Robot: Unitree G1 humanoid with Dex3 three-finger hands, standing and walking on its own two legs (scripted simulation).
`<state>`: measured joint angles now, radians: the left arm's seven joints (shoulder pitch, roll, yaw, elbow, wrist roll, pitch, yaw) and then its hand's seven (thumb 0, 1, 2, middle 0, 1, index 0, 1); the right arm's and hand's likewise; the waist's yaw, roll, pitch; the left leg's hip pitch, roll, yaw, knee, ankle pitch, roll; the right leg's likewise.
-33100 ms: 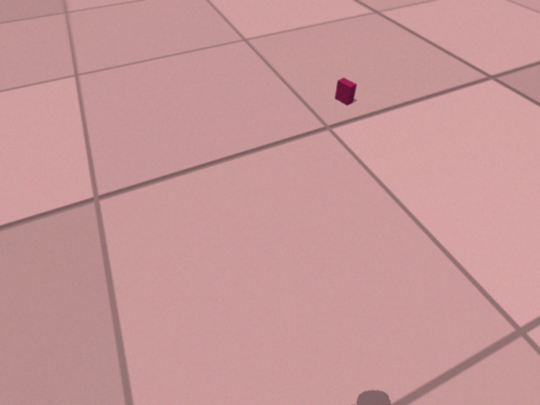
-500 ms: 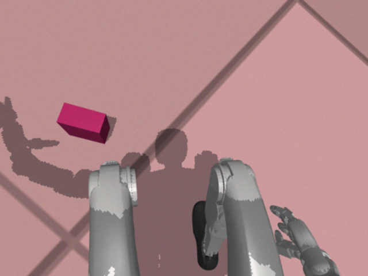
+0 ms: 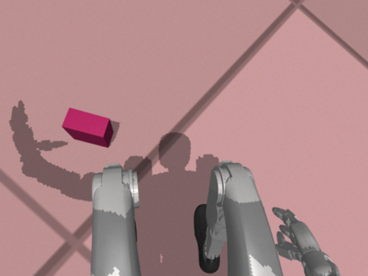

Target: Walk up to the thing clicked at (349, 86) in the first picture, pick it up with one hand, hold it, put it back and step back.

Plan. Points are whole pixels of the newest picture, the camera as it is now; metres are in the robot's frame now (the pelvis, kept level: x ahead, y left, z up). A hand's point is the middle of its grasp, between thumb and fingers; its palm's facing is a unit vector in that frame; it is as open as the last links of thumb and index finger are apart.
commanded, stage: go down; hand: left
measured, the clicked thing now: (90, 129) +0.46 +0.25 -0.31
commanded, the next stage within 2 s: none
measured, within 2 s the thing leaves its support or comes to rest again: neither
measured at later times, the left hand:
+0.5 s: hand out of the picture +0.38 +0.46 +0.02, palm faces +0.42 -0.90 -0.09, open 15.6 cm
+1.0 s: hand out of the picture +0.37 +0.46 +0.02, palm faces +0.39 -0.92 -0.09, open 15.0 cm
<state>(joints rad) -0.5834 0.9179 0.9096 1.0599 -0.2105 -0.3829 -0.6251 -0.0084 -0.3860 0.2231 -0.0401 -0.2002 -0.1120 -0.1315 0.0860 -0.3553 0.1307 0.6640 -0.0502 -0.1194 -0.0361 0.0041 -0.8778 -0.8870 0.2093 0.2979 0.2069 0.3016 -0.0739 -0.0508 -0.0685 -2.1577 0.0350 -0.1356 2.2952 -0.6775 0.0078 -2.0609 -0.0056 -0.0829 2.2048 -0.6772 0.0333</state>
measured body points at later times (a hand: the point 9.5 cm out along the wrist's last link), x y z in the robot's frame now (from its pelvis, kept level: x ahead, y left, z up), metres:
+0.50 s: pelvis +0.00 +0.00 +0.00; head +0.21 +0.09 +0.39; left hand +0.36 +0.51 +0.03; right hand +0.15 -0.28 -0.10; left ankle +0.09 +0.12 -0.34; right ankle +0.11 -0.13 -0.34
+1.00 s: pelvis +0.00 +0.00 +0.01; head +0.20 +0.09 +0.40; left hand +0.34 +0.50 +0.03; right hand +0.16 -0.27 -0.09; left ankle +0.09 +0.12 -0.34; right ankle +0.11 -0.13 -0.34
